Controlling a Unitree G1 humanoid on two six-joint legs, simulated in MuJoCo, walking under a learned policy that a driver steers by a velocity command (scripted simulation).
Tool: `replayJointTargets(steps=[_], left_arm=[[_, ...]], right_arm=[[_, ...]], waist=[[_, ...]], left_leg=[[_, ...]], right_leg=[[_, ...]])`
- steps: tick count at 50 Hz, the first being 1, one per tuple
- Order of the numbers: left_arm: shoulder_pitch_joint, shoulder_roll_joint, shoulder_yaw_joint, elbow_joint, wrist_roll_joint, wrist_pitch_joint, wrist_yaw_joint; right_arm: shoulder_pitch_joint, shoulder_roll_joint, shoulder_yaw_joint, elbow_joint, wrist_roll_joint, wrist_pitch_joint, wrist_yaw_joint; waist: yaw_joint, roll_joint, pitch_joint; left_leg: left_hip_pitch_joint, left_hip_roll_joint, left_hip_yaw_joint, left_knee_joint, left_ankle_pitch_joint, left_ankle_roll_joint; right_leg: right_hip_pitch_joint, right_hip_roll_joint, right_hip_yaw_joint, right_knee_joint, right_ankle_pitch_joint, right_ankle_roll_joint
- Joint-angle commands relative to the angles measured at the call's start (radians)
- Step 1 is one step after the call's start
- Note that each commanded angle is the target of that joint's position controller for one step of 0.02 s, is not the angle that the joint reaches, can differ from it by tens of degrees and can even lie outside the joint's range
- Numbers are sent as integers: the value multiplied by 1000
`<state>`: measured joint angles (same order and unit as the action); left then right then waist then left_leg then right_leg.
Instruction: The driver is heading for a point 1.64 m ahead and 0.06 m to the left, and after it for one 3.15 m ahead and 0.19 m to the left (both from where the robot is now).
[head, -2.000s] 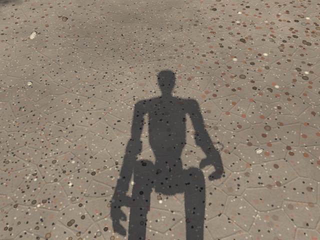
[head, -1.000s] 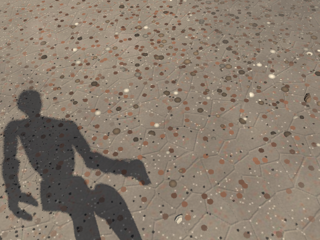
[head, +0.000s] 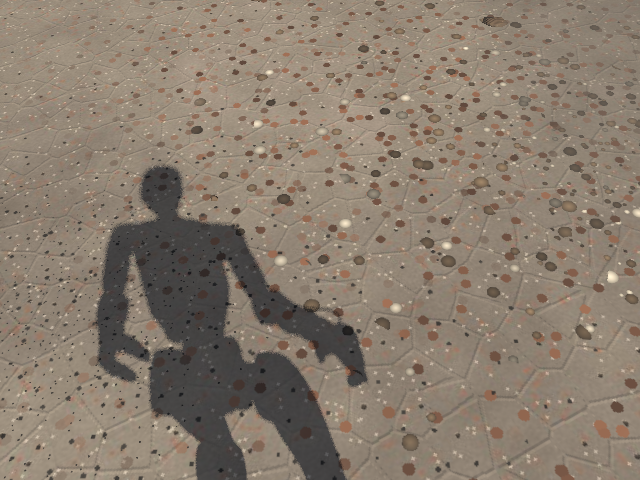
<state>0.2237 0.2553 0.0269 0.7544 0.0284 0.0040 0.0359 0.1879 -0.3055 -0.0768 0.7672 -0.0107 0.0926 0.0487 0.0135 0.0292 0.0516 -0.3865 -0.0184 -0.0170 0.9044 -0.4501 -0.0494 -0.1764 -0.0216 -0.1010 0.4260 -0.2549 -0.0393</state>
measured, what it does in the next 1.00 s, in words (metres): steps on the spot, turning left: left foot, then right foot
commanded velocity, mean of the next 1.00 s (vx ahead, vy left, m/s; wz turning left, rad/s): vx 0.00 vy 0.00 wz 0.31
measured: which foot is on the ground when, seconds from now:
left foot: up 0.00-0.12, down 0.14-1.00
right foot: down 0.00-0.14, up 0.16-0.60, down 0.62-1.00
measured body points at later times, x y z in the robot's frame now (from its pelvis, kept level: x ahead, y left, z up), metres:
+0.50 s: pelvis -0.01 +0.04 +0.00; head +0.02 +0.06 +0.45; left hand +0.03 +0.33 -0.12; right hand +0.17 -0.21 -0.11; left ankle -0.03 +0.11 -0.74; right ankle +0.05 -0.10 -0.70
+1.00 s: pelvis +0.01 +0.01 +0.00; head +0.02 +0.01 +0.45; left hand +0.04 +0.29 -0.12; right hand +0.15 -0.22 -0.14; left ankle -0.03 +0.12 -0.74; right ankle +0.04 -0.08 -0.74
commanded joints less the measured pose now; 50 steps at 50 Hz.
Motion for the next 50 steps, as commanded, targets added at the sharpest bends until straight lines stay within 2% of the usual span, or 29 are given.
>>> replayJointTargets(steps=[1, 4, 5, 6, 7, 8, 9, 10, 11, 12, 13, 14, 16, 20, 25, 28, 30, 31, 32, 33, 34, 35, 36, 37, 39, 41, 43, 46, 50], left_arm=[[44, 196, 58, -34, 3, -4, -10], [28, 211, 67, -32, -3, -2, -19], [10, 212, 69, -33, -12, 1, -20], [18, 208, 70, -27, -16, 3, -19], [45, 169, 62, -38, -9, 7, -22], [-6, 84, 35, -118, -2, 17, -17], [-55, 128, 39, -113, 6, 31, -6], [-47, 134, 44, -101, -9, 36, -10], [-35, 143, 47, -85, -18, 31, -16], [-29, 160, 54, -81, -10, 27, -19], [-4, 167, 56, -68, 1, 28, -24], [10, 162, 56, -64, 3, 30, -28], [12, 146, 52, -64, -4, 36, -32], [-24, 128, 44, -70, -7, 46, -27], [-50, 113, 33, -71, -15, 43, -21], [-33, 106, 27, -63, -25, 38, -12], [27, 81, 18, -37, -22, 26, -4], [36, 97, 16, -33, -9, 12, 4], [39, 153, 16, -44, 9, -3, 11], [-29, 189, 19, -44, -7, -1, 1], [-60, 137, 7, -46, -13, -5, -9], [-81, 111, -6, -42, -14, -10, -15], [-87, 113, -7, -35, -9, -8, -15], [-73, 121, -6, -28, -12, -9, -11], [-32, 131, -4, -13, -19, -10, -13], [-39, 122, -5, 2, -22, -8, -12], [-33, 116, -6, 21, -20, -9, -12], [-25, 112, -7, 51, -19, -12, -13], [-21, 109, -8, 96, -19, -12, -13]], right_arm=[[-56, -57, -4, -102, 11, -12, 3], [-39, -59, -4, -114, 14, -19, -1], [-12, -53, -3, -109, 8, -26, -5], [18, -62, -4, -102, -4, -37, -14], [61, -145, -23, -98, -21, -54, -25], [92, -303, -58, -113, -7, -62, -25], [171, -265, -61, -90, 7, -62, -29], [116, -204, -40, -92, 8, -59, -34], [31, -159, -26, -104, 6, -53, -40], [-17, -140, -19, -116, 11, -51, -46], [-26, -131, -16, -121, 11, -51, -49], [-11, -135, -16, -119, 11, -52, -47], [17, -147, -21, -111, 11, -58, -44], [66, -135, -13, -93, -1, -64, -49], [70, -136, -4, -77, -14, -65, -52], [47, -129, 5, -67, -16, -63, -54], [10, -109, 18, -60, -1, -63, -60], [26, -77, 31, -57, 1, -70, -63], [77, -20, 47, -59, -2, -78, -61], [100, -48, 39, -41, 6, -66, -66], [102, -75, 34, -18, -6, -57, -68], [86, -61, 38, -7, -6, -56, -64], [73, -50, 42, 3, -4, -58, -61], [59, -59, 42, 9, -9, -60, -56], [54, -78, 42, 31, -7, -69, -55], [63, -63, 47, 68, -3, -73, -58], [58, -56, 51, 93, -3, -77, -66], [54, -57, 53, 131, 0, -81, -71], [52, -56, 56, 180, 1, -81, -75]], waist=[[33, -211, -76], [17, -222, -90], [-11, -202, -97], [-37, -148, -106], [-47, 47, -126], [-46, 270, -93], [-109, 132, -128], [-65, 94, -74], [-25, 72, -28], [-6, 92, -22], [-1, 104, -49], [0, 89, -77], [-6, 65, -94], [-36, 94, -75], [-49, 91, -62], [-36, 92, -61], [15, 60, -63], [9, 11, -80], [-24, -148, -120], [-52, -206, -77], [-51, -183, -65], [-57, -181, -50], [-58, -181, -46], [-49, -189, -55], [-24, -132, -60], [-25, -70, -30], [-22, -42, -34], [-15, -27, -47], [-15, -22, -33]], left_leg=[[-24, -13, 73, -122, -28, 20], [66, -23, 105, -267, 12, 51], [132, -31, 114, -379, 95, 65], [231, -30, 82, -524, 236, 80], [386, 131, -165, -625, 320, 118], [415, 408, -528, -597, 796, 275], [406, 408, -477, -568, 832, 365], [355, 343, -388, -569, 770, 356], [299, 264, -315, -586, 684, 308], [293, 214, -283, -590, 666, 274], [293, 184, -258, -584, 715, 267], [297, 175, -253, -577, 736, 266], [315, 176, -261, -575, 721, 270], [319, 182, -291, -587, 640, 276], [259, 186, -320, -565, 596, 275], [219, 183, -345, -535, 638, 260], [162, 152, -339, -492, 600, 208], [104, 123, -334, -477, 484, 154], [59, 44, -247, -367, 260, 111], [115, -62, -123, -370, 23, 96], [180, -31, -104, -341, 7, 88], [209, -26, -104, -409, 92, 90], [239, -19, -109, -474, 198, 86], [261, -6, -123, -509, 291, 83], [253, 26, -152, -519, 353, 76], [209, 33, -153, -539, 344, 74], [206, 41, -162, -561, 364, 75], [216, 49, -165, -571, 387, 77], [222, 57, -167, -583, 381, 80]], right_leg=[[145, -250, 139, -34, 582, -161], [118, -262, 115, 23, 563, -137], [84, -252, 87, 73, 510, -109], [14, -232, 47, 153, 394, -56], [-176, -163, -28, 370, 123, 14], [-445, 26, -34, 525, -392, 72], [-437, -3, 105, 668, -403, 73], [-444, -17, 130, 705, -324, 70], [-428, -32, 144, 671, -230, 68], [-420, -31, 142, 646, -173, 71], [-390, -19, 131, 657, -136, 78], [-374, -7, 128, 665, -120, 83], [-377, 0, 126, 638, -106, 89], [-366, 1, 122, 519, -109, 87], [-240, 22, 117, 360, -139, 59], [-123, 41, 109, 228, -144, 37], [37, 38, 108, -38, 25, 19], [143, -38, 190, -134, 135, 9], [218, -239, 391, -183, 267, -27], [38, -312, 445, -151, 404, -145], [-6, -289, 415, -142, 390, -173], [-25, -230, 357, -132, 348, -138], [-24, -167, 301, -119, 281, -91], [-16, -133, 279, -110, 246, -57], [-5, -93, 258, -115, 169, -30], [30, -84, 242, -105, 147, -28], [55, -80, 231, -88, 185, -30], [74, -76, 223, -82, 213, -30], [64, -72, 222, -93, 191, -28]])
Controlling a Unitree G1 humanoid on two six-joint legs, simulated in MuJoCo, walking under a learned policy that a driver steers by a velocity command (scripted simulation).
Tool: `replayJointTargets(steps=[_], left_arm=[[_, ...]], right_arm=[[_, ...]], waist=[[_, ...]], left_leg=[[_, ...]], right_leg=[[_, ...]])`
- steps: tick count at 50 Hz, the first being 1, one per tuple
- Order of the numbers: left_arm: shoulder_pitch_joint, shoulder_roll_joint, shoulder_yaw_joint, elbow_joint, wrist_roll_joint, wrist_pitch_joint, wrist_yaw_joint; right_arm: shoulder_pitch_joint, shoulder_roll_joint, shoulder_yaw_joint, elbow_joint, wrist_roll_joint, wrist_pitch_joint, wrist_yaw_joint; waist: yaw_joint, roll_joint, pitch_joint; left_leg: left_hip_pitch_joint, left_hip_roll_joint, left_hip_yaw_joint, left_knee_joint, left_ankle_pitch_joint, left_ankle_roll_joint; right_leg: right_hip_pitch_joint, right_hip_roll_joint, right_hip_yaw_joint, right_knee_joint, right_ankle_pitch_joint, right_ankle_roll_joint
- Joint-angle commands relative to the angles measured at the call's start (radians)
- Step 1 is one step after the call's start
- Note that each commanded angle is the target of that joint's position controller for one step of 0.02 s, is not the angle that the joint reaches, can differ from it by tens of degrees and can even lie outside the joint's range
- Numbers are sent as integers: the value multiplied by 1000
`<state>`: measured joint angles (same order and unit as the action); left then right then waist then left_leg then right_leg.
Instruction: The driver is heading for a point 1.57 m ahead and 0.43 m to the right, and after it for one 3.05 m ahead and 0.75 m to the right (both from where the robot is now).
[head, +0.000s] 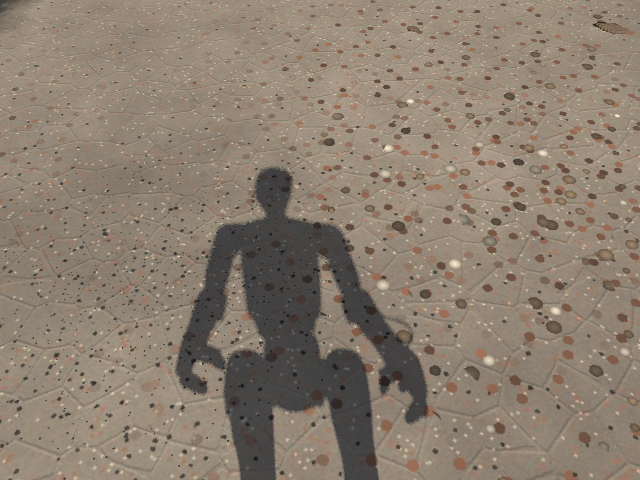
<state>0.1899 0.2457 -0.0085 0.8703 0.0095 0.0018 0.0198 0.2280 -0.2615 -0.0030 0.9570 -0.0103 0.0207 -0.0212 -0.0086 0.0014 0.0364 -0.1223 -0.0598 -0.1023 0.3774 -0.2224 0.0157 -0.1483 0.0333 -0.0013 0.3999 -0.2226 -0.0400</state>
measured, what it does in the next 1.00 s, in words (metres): stands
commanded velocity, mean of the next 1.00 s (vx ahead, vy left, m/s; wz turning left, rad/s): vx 0.05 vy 0.00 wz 0.01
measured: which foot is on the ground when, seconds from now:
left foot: down 0.00-1.00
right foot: down 0.00-1.00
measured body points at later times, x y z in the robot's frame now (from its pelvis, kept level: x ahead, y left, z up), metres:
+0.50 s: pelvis +0.00 +0.00 +0.00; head +0.01 +0.00 +0.45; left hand +0.03 +0.24 -0.15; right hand +0.01 -0.25 -0.16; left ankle -0.01 +0.11 -0.74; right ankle +0.00 -0.09 -0.74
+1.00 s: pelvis +0.04 +0.01 +0.00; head +0.03 +0.03 +0.45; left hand -0.02 +0.26 -0.16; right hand +0.05 -0.23 -0.15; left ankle +0.02 +0.11 -0.72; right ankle -0.01 -0.09 -0.74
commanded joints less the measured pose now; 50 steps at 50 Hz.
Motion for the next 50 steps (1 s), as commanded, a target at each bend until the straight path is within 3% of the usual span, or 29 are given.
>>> replayJointTargets(steps=[1, 17, 37, 38, 41, 43, 44, 46, 48, 50], left_arm=[[15, 119, 27, -8, 0, -9, 4], [71, 89, 9, 146, -1, -8, 11], [130, 29, 3, 233, 0, -9, 20], [138, 25, 3, 237, 1, -8, 19], [164, 78, 30, 236, 4, 6, 15], [241, 95, 46, 252, 5, 11, 13], [267, 97, 54, 260, 8, 9, 13], [252, 97, 62, 249, 16, -6, 8], [214, 101, 69, 231, 13, -21, 4], [150, 96, 73, 211, 1, -27, 1]], right_arm=[[13, -100, -17, 3, 1, -9, -6], [33, -69, 4, 143, 2, -12, -16], [84, -10, 18, 205, 2, -16, -25], [94, -2, 19, 208, 1, -16, -25], [90, -14, 8, 186, -12, -10, -20], [48, 20, 11, 149, -28, -18, -6], [30, 36, 15, 130, -36, -28, 0], [5, 18, 7, 101, -31, -50, 10], [22, 18, 1, 88, -23, -68, 23], [96, 39, -3, 102, -12, -79, 25]], waist=[[7, 6, -15], [7, -5, 7], [10, -1, 25], [12, -4, 5], [26, -66, 51], [57, -132, 112], [64, -148, 132], [53, -112, 136], [24, -95, 111], [-32, -98, 101]], left_leg=[[-39, 100, -82, -58, 153, 16], [-36, 112, -71, -67, 140, 25], [-61, 112, -57, -53, 123, 24], [-56, 103, -52, -58, 53, 27], [-171, 27, 3, 62, -285, 58], [-310, -1, 69, 218, -313, 62], [-332, 21, 108, 302, -250, 57], [-360, 68, 107, 395, -239, 54], [-319, 78, 118, 356, -245, 58], [-111, 48, 166, 182, -145, 67]], right_leg=[[34, -126, 123, -70, 155, -27], [17, -116, 122, -85, 127, -21], [2, -109, 122, -79, 113, -24], [9, -102, 123, -92, 20, -25], [-33, -106, 193, -120, -429, -80], [-25, -217, 365, -215, -640, -158], [-39, -288, 449, -260, -658, -199], [-59, -331, 482, -294, -557, -224], [-70, -301, 398, -275, -452, -202], [-193, -228, 276, -217, -389, -159]])
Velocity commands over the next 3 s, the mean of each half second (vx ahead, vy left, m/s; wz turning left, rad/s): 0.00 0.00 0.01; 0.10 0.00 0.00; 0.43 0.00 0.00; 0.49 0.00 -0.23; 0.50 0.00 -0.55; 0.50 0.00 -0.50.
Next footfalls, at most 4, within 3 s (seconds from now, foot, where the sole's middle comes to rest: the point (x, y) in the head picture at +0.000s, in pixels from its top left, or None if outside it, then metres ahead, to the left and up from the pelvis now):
1.50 right None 0.44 -0.03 -0.78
2.04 left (284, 376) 0.76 0.12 -0.78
2.58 right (402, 315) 0.93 -0.17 -0.78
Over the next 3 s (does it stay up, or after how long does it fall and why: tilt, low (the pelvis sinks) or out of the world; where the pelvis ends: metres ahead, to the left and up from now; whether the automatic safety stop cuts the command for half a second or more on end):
stays up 1.02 -0.18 0.00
